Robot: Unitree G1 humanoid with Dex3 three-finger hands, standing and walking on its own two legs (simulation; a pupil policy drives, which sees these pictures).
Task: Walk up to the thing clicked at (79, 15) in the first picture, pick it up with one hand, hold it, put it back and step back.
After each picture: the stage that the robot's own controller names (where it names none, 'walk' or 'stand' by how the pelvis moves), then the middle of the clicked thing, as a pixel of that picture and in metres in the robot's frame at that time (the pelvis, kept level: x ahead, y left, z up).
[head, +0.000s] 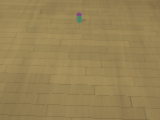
stand; (78, 17) +1.76 +0.05 -0.72
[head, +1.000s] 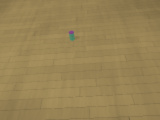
walk; (71, 35) +1.62 +0.26 -0.69
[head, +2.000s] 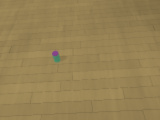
walk; (56, 56) +1.04 +0.37 -0.71
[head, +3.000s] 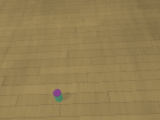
walk; (58, 95) +0.63 +0.28 -0.71
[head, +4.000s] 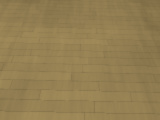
walk; out of the picture +0.38 +0.16 -0.71
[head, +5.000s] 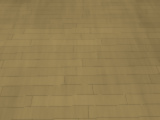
stand; out of the picture +0.31 +0.20 -0.71
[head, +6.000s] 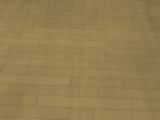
stand; out of the picture +0.30 +0.18 -0.72
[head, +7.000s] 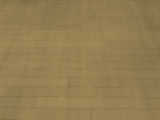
stand; out of the picture +0.31 +0.19 -0.72
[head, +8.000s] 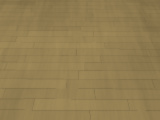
stand; out of the picture +0.29 +0.20 -0.73
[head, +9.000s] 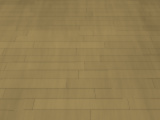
go down; out of the picture +0.28 +0.20 -0.73
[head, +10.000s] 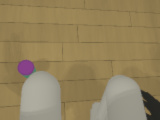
go down; (27, 69) +0.36 +0.22 -0.33
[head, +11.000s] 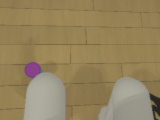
approach; (34, 72) +0.35 +0.23 -0.30
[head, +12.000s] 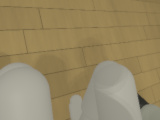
close in; out of the picture +0.34 +0.25 -0.22
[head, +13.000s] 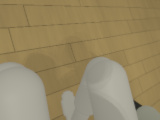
close; out of the picture +0.35 +0.26 -0.22
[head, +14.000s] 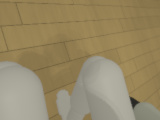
close; out of the picture +0.34 +0.26 -0.22
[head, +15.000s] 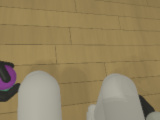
lift; (3, 81) +0.29 +0.26 -0.11
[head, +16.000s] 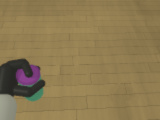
lift; (31, 83) +0.32 +0.18 +0.04
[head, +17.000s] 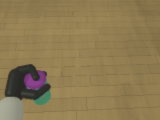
hold; (38, 88) +0.31 +0.16 -0.01
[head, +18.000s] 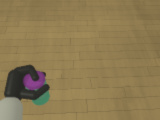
hold; (37, 88) +0.32 +0.17 -0.01
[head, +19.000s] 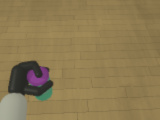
hold; (41, 84) +0.33 +0.16 +0.01
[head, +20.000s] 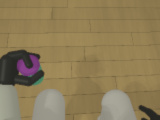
crouch; (31, 71) +0.36 +0.19 -0.09
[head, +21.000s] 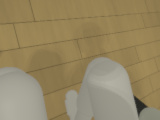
lower; out of the picture +0.37 +0.28 -0.21
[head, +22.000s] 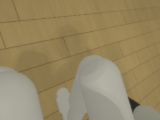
lower; out of the picture +0.38 +0.27 -0.22
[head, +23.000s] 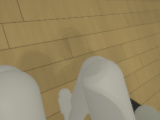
lower; out of the picture +0.37 +0.27 -0.22
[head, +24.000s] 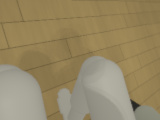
lower; out of the picture +0.37 +0.27 -0.22
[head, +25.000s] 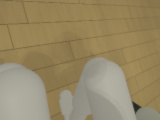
loosen; out of the picture +0.35 +0.25 -0.22
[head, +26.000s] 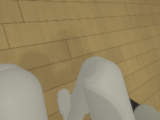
withdraw; out of the picture +0.34 +0.24 -0.23
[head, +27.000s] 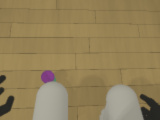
walk; (49, 78) +0.37 +0.19 -0.40
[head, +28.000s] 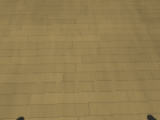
stand; out of the picture +0.30 +0.16 -0.66
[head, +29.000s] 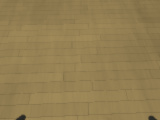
stand; out of the picture +0.31 +0.18 -0.66
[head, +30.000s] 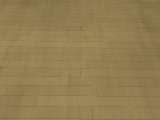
stand; out of the picture +0.32 +0.15 -0.71
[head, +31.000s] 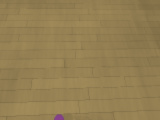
walk; out of the picture +0.33 +0.13 -0.70
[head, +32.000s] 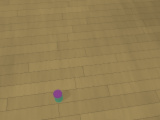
walk; (58, 96) +0.49 +0.18 -0.69
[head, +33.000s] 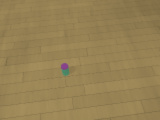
walk; (65, 69) +0.81 +0.22 -0.70
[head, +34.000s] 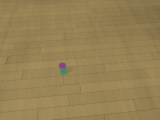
stand; (62, 68) +0.92 +0.20 -0.71
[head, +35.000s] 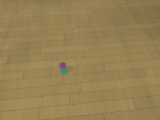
stand; (63, 68) +0.93 +0.20 -0.72
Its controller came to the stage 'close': yes
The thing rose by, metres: 0.71
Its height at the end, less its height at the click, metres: +0.00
